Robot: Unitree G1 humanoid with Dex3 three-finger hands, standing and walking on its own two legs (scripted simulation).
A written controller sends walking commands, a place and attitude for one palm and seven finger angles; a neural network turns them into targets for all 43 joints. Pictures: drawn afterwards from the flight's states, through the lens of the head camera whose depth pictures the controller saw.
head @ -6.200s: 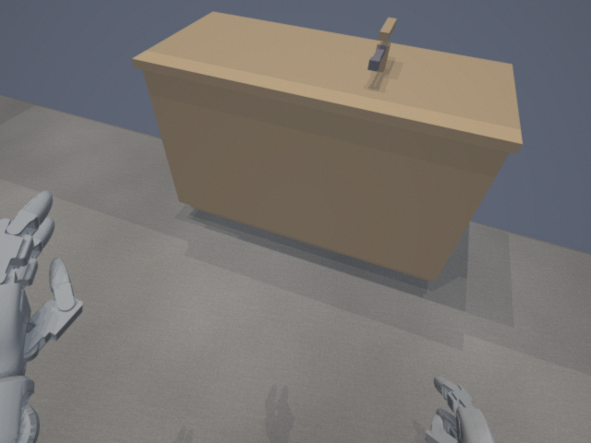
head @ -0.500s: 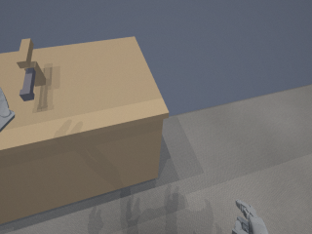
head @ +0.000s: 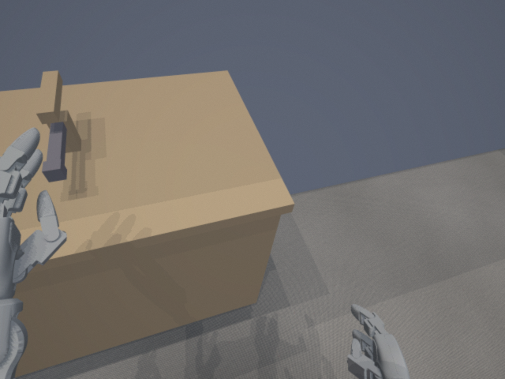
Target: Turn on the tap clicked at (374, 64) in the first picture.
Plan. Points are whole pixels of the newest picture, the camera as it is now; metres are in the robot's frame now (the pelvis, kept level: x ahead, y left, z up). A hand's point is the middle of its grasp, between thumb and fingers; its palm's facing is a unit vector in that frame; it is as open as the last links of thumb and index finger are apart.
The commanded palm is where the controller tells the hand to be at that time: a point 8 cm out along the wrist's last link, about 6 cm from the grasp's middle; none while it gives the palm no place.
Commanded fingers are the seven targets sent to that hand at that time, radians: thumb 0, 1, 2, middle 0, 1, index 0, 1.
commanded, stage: come to a stop and stand still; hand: left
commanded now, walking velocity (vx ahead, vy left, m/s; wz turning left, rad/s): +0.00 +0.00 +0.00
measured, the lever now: (54, 170) +0.40 +0.40 +0.05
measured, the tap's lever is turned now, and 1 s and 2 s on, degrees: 0 0 0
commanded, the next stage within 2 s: look again from close up in 0.26 s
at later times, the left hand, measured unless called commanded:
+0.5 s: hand (72, 243) +0.22 +0.24 +0.15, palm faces +0.39 -0.85 -0.36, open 7.4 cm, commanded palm +0.16 +0.27 +0.17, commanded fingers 0.00 0.90 0.90 -0.20 -0.30 -0.20 -0.30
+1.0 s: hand (59, 261) +0.20 +0.25 +0.15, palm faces +0.38 -0.85 -0.36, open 7.4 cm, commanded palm +0.15 +0.28 +0.17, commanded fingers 0.00 0.90 0.90 -0.20 -0.30 -0.20 -0.30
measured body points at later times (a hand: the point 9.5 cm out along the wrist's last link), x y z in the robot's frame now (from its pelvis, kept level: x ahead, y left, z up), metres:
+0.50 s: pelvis +0.01 -0.01 +0.00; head +0.02 +0.00 +0.45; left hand +0.19 +0.28 +0.17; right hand +0.19 -0.23 -0.08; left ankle +0.00 +0.07 -0.74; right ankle +0.00 -0.14 -0.74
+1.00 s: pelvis -0.01 +0.00 +0.00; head +0.00 +0.01 +0.45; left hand +0.18 +0.29 +0.17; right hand +0.17 -0.24 -0.08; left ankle +0.00 +0.07 -0.74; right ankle +0.00 -0.14 -0.74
